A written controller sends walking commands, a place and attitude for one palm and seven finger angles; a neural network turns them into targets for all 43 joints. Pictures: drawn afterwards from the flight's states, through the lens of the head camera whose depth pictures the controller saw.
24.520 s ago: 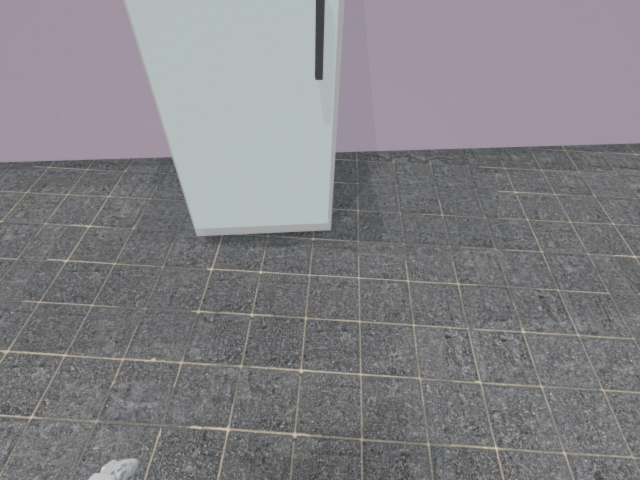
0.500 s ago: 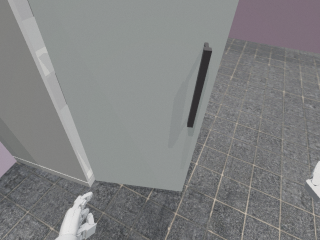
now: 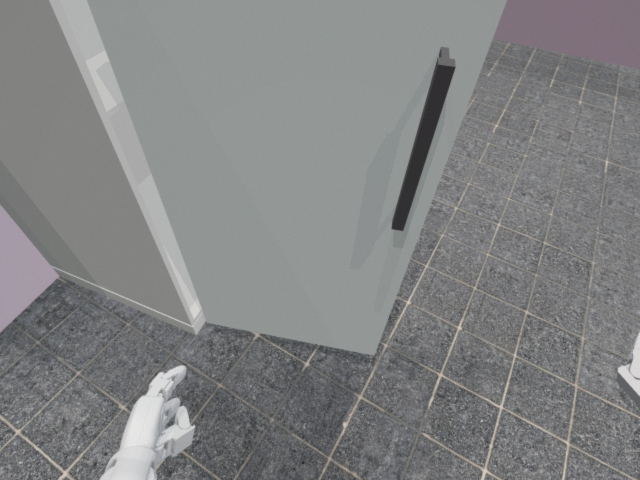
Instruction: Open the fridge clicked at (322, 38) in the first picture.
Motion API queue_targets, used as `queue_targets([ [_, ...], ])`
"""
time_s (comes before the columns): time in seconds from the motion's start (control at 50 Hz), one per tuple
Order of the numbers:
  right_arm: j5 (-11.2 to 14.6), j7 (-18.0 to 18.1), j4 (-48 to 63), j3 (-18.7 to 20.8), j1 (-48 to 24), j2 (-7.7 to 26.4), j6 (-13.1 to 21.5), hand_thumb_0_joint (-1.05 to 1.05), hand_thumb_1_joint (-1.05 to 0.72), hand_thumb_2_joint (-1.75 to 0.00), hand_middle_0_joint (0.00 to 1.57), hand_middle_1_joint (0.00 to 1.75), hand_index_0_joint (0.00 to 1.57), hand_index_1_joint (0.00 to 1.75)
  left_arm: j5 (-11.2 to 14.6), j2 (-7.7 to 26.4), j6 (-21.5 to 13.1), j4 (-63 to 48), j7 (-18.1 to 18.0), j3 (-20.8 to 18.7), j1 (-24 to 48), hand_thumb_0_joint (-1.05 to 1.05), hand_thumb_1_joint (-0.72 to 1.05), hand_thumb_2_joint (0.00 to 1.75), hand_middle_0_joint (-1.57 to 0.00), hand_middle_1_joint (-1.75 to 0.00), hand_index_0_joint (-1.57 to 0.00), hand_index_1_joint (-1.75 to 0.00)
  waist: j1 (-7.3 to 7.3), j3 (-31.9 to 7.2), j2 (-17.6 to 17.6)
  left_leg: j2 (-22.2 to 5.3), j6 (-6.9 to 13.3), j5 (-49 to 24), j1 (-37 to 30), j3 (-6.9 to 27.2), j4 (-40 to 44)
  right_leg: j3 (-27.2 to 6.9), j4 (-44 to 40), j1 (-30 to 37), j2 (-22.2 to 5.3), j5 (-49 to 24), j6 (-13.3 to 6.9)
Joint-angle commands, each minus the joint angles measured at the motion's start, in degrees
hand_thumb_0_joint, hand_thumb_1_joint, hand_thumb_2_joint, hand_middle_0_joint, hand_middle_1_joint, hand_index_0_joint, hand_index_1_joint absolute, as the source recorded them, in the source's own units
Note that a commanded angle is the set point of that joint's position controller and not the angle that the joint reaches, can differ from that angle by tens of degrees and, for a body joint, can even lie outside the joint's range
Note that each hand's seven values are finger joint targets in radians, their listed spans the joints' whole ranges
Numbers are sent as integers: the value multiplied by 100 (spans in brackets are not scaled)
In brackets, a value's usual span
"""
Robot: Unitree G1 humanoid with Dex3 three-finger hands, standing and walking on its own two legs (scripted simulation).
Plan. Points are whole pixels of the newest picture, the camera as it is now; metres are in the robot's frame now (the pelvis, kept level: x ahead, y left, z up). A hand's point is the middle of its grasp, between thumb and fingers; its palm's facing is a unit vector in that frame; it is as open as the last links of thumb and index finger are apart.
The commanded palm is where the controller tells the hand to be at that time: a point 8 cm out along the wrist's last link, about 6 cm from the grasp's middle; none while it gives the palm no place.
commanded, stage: step back with the hand held close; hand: right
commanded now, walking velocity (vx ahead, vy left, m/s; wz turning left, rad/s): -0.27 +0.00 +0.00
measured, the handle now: (417, 152) +0.55 -0.12 +0.12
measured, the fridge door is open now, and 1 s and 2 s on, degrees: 78 78 78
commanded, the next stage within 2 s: stop stepping back and stand still in 0.68 s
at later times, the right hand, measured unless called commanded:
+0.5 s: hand out of the picture +0.06 -0.30 +0.16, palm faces +0.54 +0.74 -0.40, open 7.5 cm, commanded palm +0.00 -0.33 +0.18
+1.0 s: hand out of the picture -0.15 -0.36 +0.16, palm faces +0.64 +0.71 -0.29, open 7.5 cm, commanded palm -0.23 -0.36 +0.18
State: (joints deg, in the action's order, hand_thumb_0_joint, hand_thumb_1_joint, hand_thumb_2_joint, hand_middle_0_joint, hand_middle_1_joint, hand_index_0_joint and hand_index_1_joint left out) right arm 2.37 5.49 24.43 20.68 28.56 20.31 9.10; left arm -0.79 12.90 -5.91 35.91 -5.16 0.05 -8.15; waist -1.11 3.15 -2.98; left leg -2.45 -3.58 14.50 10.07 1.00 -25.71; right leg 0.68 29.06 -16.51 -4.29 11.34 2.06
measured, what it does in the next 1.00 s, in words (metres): walks backwards: left foot, then right foot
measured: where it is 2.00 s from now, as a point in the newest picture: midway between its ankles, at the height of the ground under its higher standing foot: outside the picture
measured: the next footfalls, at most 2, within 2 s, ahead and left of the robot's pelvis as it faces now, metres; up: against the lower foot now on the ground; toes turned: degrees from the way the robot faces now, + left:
left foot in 0.68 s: -0.08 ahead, +0.10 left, +0.00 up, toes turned -12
right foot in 0.88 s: -0.16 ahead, -0.15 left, +0.00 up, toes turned -12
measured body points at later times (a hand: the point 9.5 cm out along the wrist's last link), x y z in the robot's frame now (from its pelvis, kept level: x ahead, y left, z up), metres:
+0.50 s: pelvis -0.12 -0.02 -0.02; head -0.12 -0.03 +0.43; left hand +0.07 +0.20 -0.10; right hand +0.02 -0.33 +0.18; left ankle -0.01 +0.16 -0.74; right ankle +0.04 -0.14 -0.73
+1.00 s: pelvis -0.33 -0.05 -0.01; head -0.34 -0.08 +0.43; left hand -0.10 +0.13 -0.07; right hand -0.19 -0.39 +0.18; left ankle -0.25 +0.10 -0.66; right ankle -0.21 -0.14 -0.74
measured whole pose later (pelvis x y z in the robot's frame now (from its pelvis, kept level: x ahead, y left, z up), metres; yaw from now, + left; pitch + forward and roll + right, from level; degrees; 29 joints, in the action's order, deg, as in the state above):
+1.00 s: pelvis -0.33 -0.05 -0.01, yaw -8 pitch -6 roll +3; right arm 2.1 8.9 23.3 25.0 19.6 20.7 11.1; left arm -0.5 9.2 -10.2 36.2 -3.3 1.4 -9.0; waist -2.6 4.7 0.7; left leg 3.2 -1.9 22.6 30.5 3.0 -65.8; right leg 5.2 35.2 -22.2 -3.1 9.7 -3.6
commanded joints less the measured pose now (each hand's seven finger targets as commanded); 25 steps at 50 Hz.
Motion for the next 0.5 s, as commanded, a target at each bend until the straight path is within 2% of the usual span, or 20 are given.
queue_targets([
  [0.0, 113, 252, 1497, 1146, 170, 1339, 371, 0, -90, -90, 20, 30, 20, 30, 77, 534, -114, -1117, -71, -216, 473, 0, 90, 90, -20, -30, -20, -30, -79, -1533, 52, -22, 218, -2388, -12, -323, -129, 268, 56, 833, 10, -2499, -238],
  [0.04, 125, 290, 1445, 1148, 138, 1337, 376, 0, -90, -90, 20, 30, 20, 30, 92, 564, -73, -1142, -99, -231, 432, 0, 90, 90, -20, -30, -20, -30, -51, -1446, 183, -46, 207, -2320, 97, -288, -159, 275, 80, 700, -16, -2347, -237],
  [0.08, 131, 322, 1336, 1127, 150, 1300, 396, 0, -90, -90, 20, 30, 20, 30, 100, 574, -75, -1129, -125, -241, 392, 0, 90, 90, -20, -30, -20, -30, -41, -1409, 100, -47, 196, -2143, 142, -264, -199, 242, 6, 600, -53, -2170, -242],
  [0.1, 131, 335, 1274, 1096, 122, 1277, 401, 0, -90, -90, 20, 30, 20, 30, 106, 608, -83, -1134, -120, -246, 372, 0, 90, 90, -20, -30, -20, -30, -41, -1343, 31, -23, 186, -1828, 202, -268, -202, 197, -52, 466, -72, -1917, -249],
  [0.12, 125, 338, 1259, 1014, 64, 1210, 425, 0, -90, -90, 20, 30, 20, 30, 113, 626, -108, -1138, -117, -243, 376, 0, 90, 90, -20, -30, -20, -30, -32, -1226, -131, 13, 182, -1419, 294, -251, -180, 157, -150, 327, -106, -1504, -267],
  [0.14, 124, 349, 1182, 1011, 38, 1198, 456, 0, -90, -90, 20, 30, 20, 30, 113, 650, -132, -1121, -115, -235, 355, 0, 90, 90, -20, -30, -20, -30, -29, -1110, -141, 44, 183, -1022, 314, -249, -170, 71, -288, 93, -142, -971, -293],
  [0.16, 103, 359, 1258, 969, -96, 1171, 503, 0, -90, -90, 20, 30, 20, 30, 113, 681, -171, -1130, -126, -244, 379, 0, 90, 90, -20, -30, -20, -30, -34, -1031, -351, 93, 193, -778, 225, -248, -176, -8, -433, -148, -139, -525, -320],
  [0.24, -17, 415, 1255, 946, -298, 1097, 749, 0, -90, -90, 20, 30, 20, 30, 129, 762, -324, -1139, -120, -225, 310, 0, 90, 90, -20, -30, -20, -30, 4, -687, -647, 301, 189, 282, -105, -264, -550, -422, -1125, -1383, -305, 2170, -503],
  [0.26, -59, 435, 1339, 1023, -403, 1190, 819, 0, -90, -90, 20, 30, 20, 30, 114, 779, -364, -1160, -138, -235, 336, 0, 90, 90, -20, -30, -20, -30, -15, -655, -708, 362, 179, 384, -319, -266, -672, -555, -1245, -1719, -338, 2525, -565],
  [0.28, -89, 444, 1250, 1009, -338, 1122, 873, 0, -90, -90, 20, 30, 20, 30, 120, 763, -393, -1145, -132, -235, 275, 0, 90, 90, -20, -30, -20, -30, -8, -634, -678, 374, 192, 469, -408, -248, -749, -565, -1243, -1915, -364, 2745, -592],
  [0.32, -96, 466, 1292, 1028, -352, 1170, 947, 0, -90, -90, 20, 30, 20, 30, 123, 703, -451, -1147, -102, -252, 203, 0, 90, 90, -20, -30, -20, -30, -2, -690, -345, 243, 320, 855, -47, -51, -402, -374, -821, -1711, -152, 2657, -509],
  [0.36, -43, 494, 1438, 1161, -335, 1398, 1009, 0, -90, -90, 20, 30, 20, 30, 68, 622, -497, -1082, -88, -269, 136, 0, 90, 90, -20, -30, -20, -30, 32, -748, 104, -110, 540, 1218, 877, 446, 264, -137, -100, -917, 149, 2022, -340],
  [0.38, -26, 503, 1477, 1086, -312, 1335, 1027, 0, -90, -90, 20, 30, 20, 30, 44, 524, -509, -997, -74, -222, 105, 0, 90, 90, -20, -30, -20, -30, 65, -732, 271, -301, 629, 1203, 1332, 626, 454, -30, 258, -502, 252, 1682, -260],
  [0.42, -19, 542, 1470, 1054, -335, 1317, 1054, 0, -90, -90, 20, 30, 20, 30, -12, 472, -522, -829, -67, -187, 72, 0, 90, 90, -20, -30, -20, -30, 108, -736, 444, -499, 693, 1168, 1947, 778, 542, 34, 718, -30, 273, 1448, -199],
  [0.44, -17, 554, 1471, 983, -455, 1248, 1055, 0, -90, -90, 20, 30, 20, 30, -14, 487, -534, -789, -74, -179, 52, 0, 90, 90, -20, -30, -20, -30, 127, -675, 401, -442, 650, 1327, 2045, 658, 463, -39, 639, -70, 220, 1593, -205],
  [0.46, -11, 550, 1468, 922, -635, 1193, 1042, 0, -90, -90, 20, 30, 20, 30, -28, 536, -552, -817, -110, -203, 63, 0, 90, 90, -20, -30, -20, -30, 134, -581, 333, -262, 570, 1467, 2008, 511, 332, -187, 323, -235, 135, 1771, -228],
  [0.48, -12, 540, 1416, 927, -757, 1170, 1055, 0, -90, -90, 20, 30, 20, 30, 1, 607, -592, -833, -126, -202, 49, 0, 90, 90, -20, -30, -20, -30, 136, -501, -8, -11, 444, 1596, 1801, 246, -24, -461, -221, -549, -73, 2186, -298],
])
